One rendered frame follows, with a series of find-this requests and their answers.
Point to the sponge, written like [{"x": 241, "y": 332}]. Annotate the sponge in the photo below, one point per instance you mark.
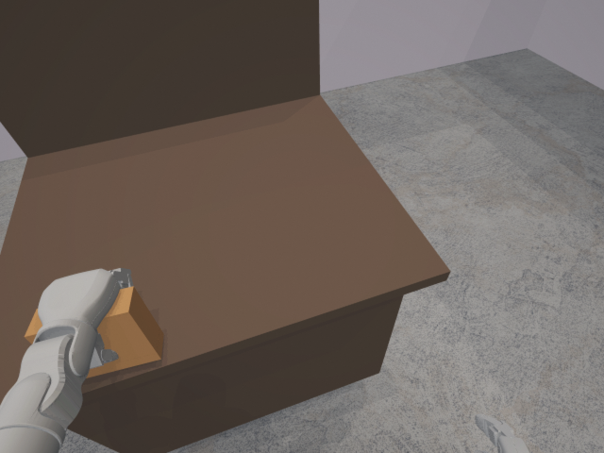
[{"x": 129, "y": 329}]

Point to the table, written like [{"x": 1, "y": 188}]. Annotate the table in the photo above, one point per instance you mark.
[{"x": 187, "y": 141}]

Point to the right robot hand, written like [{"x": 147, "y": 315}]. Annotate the right robot hand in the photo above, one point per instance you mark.
[{"x": 501, "y": 435}]

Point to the left robot hand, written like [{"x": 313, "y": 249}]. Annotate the left robot hand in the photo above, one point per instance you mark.
[{"x": 85, "y": 297}]

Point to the robot left forearm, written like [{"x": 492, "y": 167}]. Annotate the robot left forearm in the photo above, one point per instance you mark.
[{"x": 45, "y": 400}]

